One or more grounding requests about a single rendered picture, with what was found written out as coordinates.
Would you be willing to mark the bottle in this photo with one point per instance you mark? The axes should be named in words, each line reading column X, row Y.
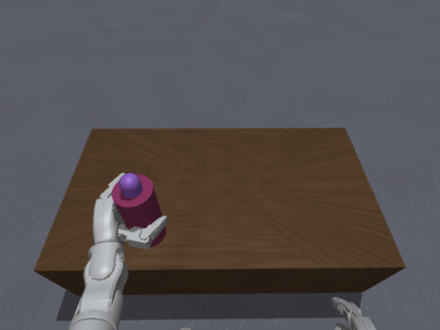
column 135, row 198

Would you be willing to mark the right robot hand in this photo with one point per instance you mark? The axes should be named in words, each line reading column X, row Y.
column 352, row 314

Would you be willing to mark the left robot arm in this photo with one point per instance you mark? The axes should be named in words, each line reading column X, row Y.
column 105, row 275

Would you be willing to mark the left robot hand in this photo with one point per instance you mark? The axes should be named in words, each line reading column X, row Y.
column 108, row 224

